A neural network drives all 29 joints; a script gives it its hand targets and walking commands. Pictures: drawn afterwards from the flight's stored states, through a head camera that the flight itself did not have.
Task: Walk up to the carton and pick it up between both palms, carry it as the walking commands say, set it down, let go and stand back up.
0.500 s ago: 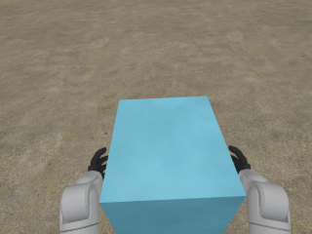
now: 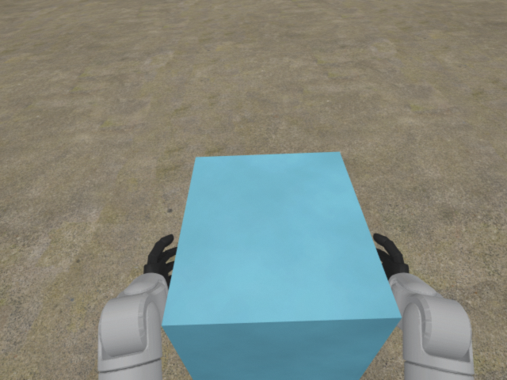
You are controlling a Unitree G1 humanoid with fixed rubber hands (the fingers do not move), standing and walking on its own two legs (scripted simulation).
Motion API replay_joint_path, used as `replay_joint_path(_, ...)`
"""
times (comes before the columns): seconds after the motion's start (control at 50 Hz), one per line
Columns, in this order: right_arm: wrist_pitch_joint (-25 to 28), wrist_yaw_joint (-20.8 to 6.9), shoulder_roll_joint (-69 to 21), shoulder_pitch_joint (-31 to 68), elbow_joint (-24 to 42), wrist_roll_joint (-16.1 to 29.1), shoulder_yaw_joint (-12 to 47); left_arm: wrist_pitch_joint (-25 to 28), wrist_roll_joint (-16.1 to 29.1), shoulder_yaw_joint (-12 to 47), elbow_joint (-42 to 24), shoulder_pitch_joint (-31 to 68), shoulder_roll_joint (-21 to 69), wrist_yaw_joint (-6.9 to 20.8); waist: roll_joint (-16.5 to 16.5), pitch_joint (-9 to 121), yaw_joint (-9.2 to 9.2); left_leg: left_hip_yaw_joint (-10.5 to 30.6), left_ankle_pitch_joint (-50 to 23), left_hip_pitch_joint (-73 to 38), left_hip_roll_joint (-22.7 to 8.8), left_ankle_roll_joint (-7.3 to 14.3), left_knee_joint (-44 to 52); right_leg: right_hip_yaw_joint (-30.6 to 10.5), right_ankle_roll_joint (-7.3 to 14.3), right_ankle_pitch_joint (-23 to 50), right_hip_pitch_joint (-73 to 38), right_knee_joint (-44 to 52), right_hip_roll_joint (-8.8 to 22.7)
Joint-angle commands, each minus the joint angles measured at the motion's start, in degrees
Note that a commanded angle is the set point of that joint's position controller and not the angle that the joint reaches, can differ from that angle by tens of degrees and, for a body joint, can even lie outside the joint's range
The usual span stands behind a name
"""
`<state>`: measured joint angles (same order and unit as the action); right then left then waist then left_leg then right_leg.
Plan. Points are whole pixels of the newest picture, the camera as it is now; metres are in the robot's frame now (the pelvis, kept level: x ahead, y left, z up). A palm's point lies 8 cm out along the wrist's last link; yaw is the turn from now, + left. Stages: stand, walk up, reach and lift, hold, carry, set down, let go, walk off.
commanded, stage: carry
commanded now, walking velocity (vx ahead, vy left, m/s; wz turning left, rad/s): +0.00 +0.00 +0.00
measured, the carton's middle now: (272, 273) +0.31 +0.01 +0.01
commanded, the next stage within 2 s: hold in 0.50 s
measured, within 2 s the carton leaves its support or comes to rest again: neither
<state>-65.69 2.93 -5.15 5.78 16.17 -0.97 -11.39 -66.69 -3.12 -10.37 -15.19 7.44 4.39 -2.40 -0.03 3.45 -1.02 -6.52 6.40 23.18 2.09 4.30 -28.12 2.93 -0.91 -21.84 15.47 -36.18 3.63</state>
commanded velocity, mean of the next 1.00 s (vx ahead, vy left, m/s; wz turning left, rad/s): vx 0.00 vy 0.00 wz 0.00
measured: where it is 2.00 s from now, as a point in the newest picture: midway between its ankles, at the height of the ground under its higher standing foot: outside the picture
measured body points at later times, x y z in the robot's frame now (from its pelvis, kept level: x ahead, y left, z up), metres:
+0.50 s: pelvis +0.00 +0.00 +0.00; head -0.02 +0.00 +0.45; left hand +0.27 +0.18 +0.07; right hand +0.27 -0.17 +0.06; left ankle +0.09 +0.08 -0.73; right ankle -0.03 -0.12 -0.73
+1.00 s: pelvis -0.01 -0.01 +0.00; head -0.03 -0.01 +0.45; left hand +0.31 +0.15 +0.04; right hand +0.28 -0.19 +0.03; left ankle +0.09 +0.08 -0.73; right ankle -0.03 -0.12 -0.73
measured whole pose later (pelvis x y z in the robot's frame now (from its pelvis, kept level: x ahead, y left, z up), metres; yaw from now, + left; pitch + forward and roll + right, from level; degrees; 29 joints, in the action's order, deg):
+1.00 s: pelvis -0.01 -0.01 +0.00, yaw +0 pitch -5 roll +2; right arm -37.7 -2.8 -3.3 11.5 -12.8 -7.5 -11.7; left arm -44.1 -4.5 -14.5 11.6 16.5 2.9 -1.4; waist -2.8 -1.5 1.1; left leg -6.0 6.2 15.7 2.0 3.1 -26.8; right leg 2.7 0.4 -22.2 8.6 -36.0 3.1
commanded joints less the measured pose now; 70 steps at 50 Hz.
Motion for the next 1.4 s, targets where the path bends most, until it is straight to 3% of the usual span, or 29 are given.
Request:
replay_joint_path(0.0, 0.5, -12.1, -46.6, 33.0, 9.8, 17.4, 43.8, 1.8, 20.1, 43.1, -11.7, 32.8, 43.9, 13.6, -5.1, 14.7, 1.09, 8.6, 1.5, -6.4, -7.0, -1.4, 4.2, -4.5, 4.1, -3.9, -0.9, 12.9, 4.4)
replay_joint_path(0.12, 1.4, -12.1, -45.4, 33.0, 5.6, 15.5, 40.6, 2.5, 18.1, 40.7, -7.1, 32.2, 42.9, 13.4, -0.1, 16.1, 0.92, 10.2, 0.7, -7.1, -7.8, -1.0, 5.8, -3.1, 3.6, -0.4, -2.2, 9.8, 2.9)
replay_joint_path(0.16, 1.3, -12.0, -46.2, 32.5, 7.3, 16.5, 41.8, 2.4, 19.7, 42.6, -10.3, 33.5, 43.6, 13.3, -0.2, 16.1, 0.92, 10.6, 2.0, -6.7, -8.4, -1.1, 6.7, -2.4, 3.5, -0.3, -2.5, 9.7, 2.6)
replay_joint_path(0.22, 2.7, -12.1, -44.1, 32.2, 1.0, 12.9, 38.3, 3.7, 15.3, 37.7, -0.8, 30.0, 41.7, 13.6, -3.9, 14.3, 1.08, 9.6, 2.7, -6.1, -7.7, -0.8, 5.5, -4.0, 3.7, -3.1, -0.2, 12.2, 3.8)
replay_joint_path(0.24, 2.3, -12.1, -45.6, 32.9, 5.4, 15.0, 41.1, 3.4, 18.6, 41.7, -7.5, 33.2, 43.4, 13.7, -2.3, 13.8, 1.17, 8.3, 1.6, -6.2, -7.1, -1.2, 4.7, -5.0, 4.1, -2.9, 0.4, 13.1, 4.4)
replay_joint_path(0.3, 2.3, -12.1, -46.1, 34.1, 6.1, 16.0, 42.1, 3.5, 18.5, 41.6, -7.9, 33.5, 42.8, 13.4, -3.4, 13.1, 1.15, 8.7, 1.1, -6.9, -7.0, -1.0, 4.9, -3.0, 3.9, -2.9, 0.7, 12.6, 3.5)
replay_joint_path(0.38, 2.7, -11.9, -44.2, 30.8, 3.1, 13.8, 39.6, 3.8, 17.1, 40.3, -5.8, 31.5, 41.7, 13.3, 0.3, 13.8, 0.93, 10.8, 4.3, -4.6, -8.0, -0.5, 7.6, -3.2, 3.8, -2.3, -1.4, 10.1, 2.6)
replay_joint_path(0.48, 2.1, -12.0, -44.7, 32.8, 4.1, 14.9, 40.7, 3.2, 18.0, 40.8, -6.5, 33.0, 41.8, 13.3, -1.6, 13.1, 1.07, 10.6, 5.2, -5.1, -7.8, -0.9, 7.5, -2.9, 4.0, -4.1, -0.5, 11.5, 2.8)
replay_joint_path(0.5, 12.7, -10.9, -28.0, 27.0, -34.8, -8.3, 15.1, 12.7, -1.7, 13.6, 32.8, 22.6, 31.0, 11.2, -7.9, -7.9, 0.47, 12.6, 7.2, -25.6, 0.6, -3.3, 5.6, -7.1, 4.5, -4.4, 19.1, 17.1, -6.4)
replay_joint_path(0.54, 22.3, -10.5, -28.9, 23.1, -24.3, -6.0, 20.4, 22.3, 2.7, 24.3, 17.9, 23.9, 30.8, 11.6, -2.1, 2.5, 2.50, 14.6, 0.9, -32.4, -0.6, -3.9, 4.0, -7.4, 5.1, 4.6, 13.8, 14.9, -7.7)
replay_joint_path(0.58, 27.4, -12.1, -35.3, 35.6, -17.0, -2.6, 26.1, 26.5, 7.6, 33.4, 8.4, 40.5, 38.2, 12.3, -3.6, 14.9, 4.81, 15.3, -7.4, -36.6, -0.9, -3.5, 2.2, -7.2, 4.8, 9.3, 12.1, 13.7, -8.4)
replay_joint_path(0.62, 30.0, -12.1, -37.9, 42.9, -14.6, -0.3, 28.8, 27.6, 11.1, 40.3, 8.6, 51.0, 43.9, 12.5, -3.0, 20.5, 7.84, 15.2, -6.1, -37.4, -1.0, -3.3, 0.7, -7.6, 4.9, 9.3, 10.6, 13.3, -7.9)
replay_joint_path(0.64, 31.0, -12.6, -38.1, 46.7, -14.0, 0.7, 31.6, 28.1, 10.5, 39.1, 9.8, 50.6, 43.7, 12.0, -5.3, 20.8, 5.03, 14.8, -6.8, -37.0, -0.8, -2.8, 0.1, -7.7, 4.6, 9.0, 11.4, 12.6, -7.8)
replay_joint_path(0.66, 31.5, -13.1, -39.1, 48.3, -13.0, 2.2, 33.7, 28.1, 10.5, 39.3, 9.7, 50.0, 45.4, 11.7, -3.6, 22.4, 3.67, 14.5, -7.7, -37.7, -0.8, -2.8, -0.2, -8.4, 4.8, 9.1, 11.1, 12.6, -7.7)
replay_joint_path(0.72, 31.4, -14.2, -38.6, 46.6, -15.1, 3.1, 34.9, 27.1, 8.1, 36.8, 12.8, 44.0, 44.8, 10.8, -4.1, 22.5, 1.73, 14.7, -9.7, -40.0, -1.4, -3.4, 0.5, -8.5, 4.7, 9.6, 11.2, 13.0, -7.8)
replay_joint_path(0.8, 29.6, -14.7, -36.5, 42.3, -23.3, 0.0, 29.4, 24.0, 3.0, 29.6, 24.2, 35.5, 43.4, 11.0, -2.4, 11.5, 1.76, 14.2, -1.4, -37.5, -1.6, -3.5, 3.2, -8.8, 5.1, 3.5, 13.3, 15.9, -7.3)
replay_joint_path(0.82, 29.3, -14.9, -35.4, 42.6, -23.2, -0.3, 28.9, 23.7, 1.9, 27.8, 25.2, 34.6, 42.3, 11.1, -1.5, 10.4, 0.48, 13.9, -0.2, -37.4, -1.4, -3.8, 3.7, -8.4, 5.2, 2.5, 13.9, 16.1, -7.6)
replay_joint_path(0.92, 29.7, -16.1, -37.9, 45.0, -26.0, -1.0, 26.4, 24.5, 2.2, 27.5, 23.8, 41.1, 44.3, 12.0, -1.7, 8.3, 1.57, 13.7, 0.6, -38.2, -1.4, -3.9, 4.7, -9.1, 5.5, 2.9, 13.8, 17.1, -7.0)
replay_joint_path(0.94, 28.6, -17.3, -44.8, 51.8, -23.2, -0.5, 30.5, 24.1, 3.3, 25.9, 26.7, 38.4, 48.1, 13.7, -2.0, 6.6, -5.81, 12.9, 4.2, -35.5, 0.3, -3.3, 4.2, -11.9, 6.5, -0.7, 11.2, 20.2, -3.2)
replay_joint_path(0.96, 29.5, -17.3, -46.5, 53.7, -22.2, -0.7, 29.6, 25.1, 5.0, 28.2, 25.5, 43.1, 48.9, 14.7, -6.5, 7.1, -1.52, 13.7, 3.9, -38.9, 0.1, -2.5, 3.3, -11.4, 5.5, -1.0, 14.5, 20.1, -3.5)
replay_joint_path(0.98, 29.7, -17.6, -46.2, 53.8, -24.4, -0.5, 29.0, 25.3, 3.0, 25.8, 27.8, 41.6, 48.4, 14.7, -5.1, 6.9, -4.18, 13.3, 6.1, -39.7, 0.1, -2.6, 3.4, -11.5, 5.6, -3.5, 15.5, 19.9, -3.4)
replay_joint_path(1.06, 32.1, -18.0, -50.7, 52.9, -29.1, -2.0, 25.9, 27.8, 5.0, 27.8, 26.8, 49.2, 49.1, 17.0, -5.4, 9.1, -0.65, 12.6, 5.8, -41.7, 0.0, -2.6, 2.1, -11.9, 5.7, -3.8, 18.2, 19.6, -3.3)
replay_joint_path(1.18, 35.7, -18.2, -52.6, 47.7, -39.7, -6.1, 18.0, 31.9, 3.4, 25.1, 32.2, 52.0, 47.7, 19.4, -4.3, 6.4, 1.89, 11.5, 8.3, -38.1, -0.1, -2.8, 0.9, -11.3, 5.4, -5.6, 20.5, 18.6, -4.1)
replay_joint_path(1.22, 37.4, -18.4, -51.9, 49.6, -42.3, -7.9, 15.6, 33.2, 1.5, 22.6, 36.3, 52.6, 47.0, 19.8, -4.1, 5.7, 1.62, 11.0, 8.8, -36.0, -0.2, -2.7, 0.2, -11.0, 5.3, -6.7, 21.4, 18.1, -4.2)
replay_joint_path(1.26, 39.6, -18.5, -50.9, 52.4, -40.3, -6.6, 17.1, 34.7, 0.4, 20.1, 39.3, 47.8, 46.5, 19.3, -2.6, 4.5, -1.27, 10.6, 4.9, -34.4, -0.1, -2.3, -0.5, -11.4, 5.1, -3.5, 21.8, 17.2, -4.2)
replay_joint_path(1.28, 40.3, -18.7, -50.7, 51.7, -39.9, -6.9, 17.4, 35.5, 0.8, 21.2, 39.3, 48.1, 47.8, 19.6, -5.0, 6.1, -0.01, 11.6, 4.9, -34.5, -0.5, -2.2, -0.4, -10.4, 4.8, -2.9, 22.6, 16.2, -5.1)
replay_joint_path(1.3, 41.0, -18.9, -51.2, 53.6, -39.7, -5.9, 18.9, 36.4, -0.4, 19.1, 40.2, 46.5, 47.0, 19.3, -2.5, 7.7, -3.88, 10.2, 3.7, -33.1, 0.0, -2.3, -0.9, -11.1, 5.1, -2.6, 20.8, 16.1, -4.8)
replay_joint_path(1.32, 41.9, -18.7, -51.0, 54.0, -38.8, -6.0, 19.5, 37.5, 0.2, 19.9, 39.7, 46.8, 47.1, 19.3, -4.6, 9.1, -1.93, 10.9, 1.9, -33.0, -0.3, -1.6, -2.0, -11.5, 4.9, -1.1, 21.1, 15.7, -4.8)
replay_joint_path(1.38, 43.8, -18.6, -49.7, 52.2, -39.0, -6.1, 20.2, 39.4, -1.6, 18.4, 40.7, 43.4, 44.7, 18.6, -1.4, 10.2, -4.11, 10.4, -2.4, -31.1, 0.1, -1.9, -3.3, -10.9, 4.9, 2.6, 22.4, 13.9, -5.5)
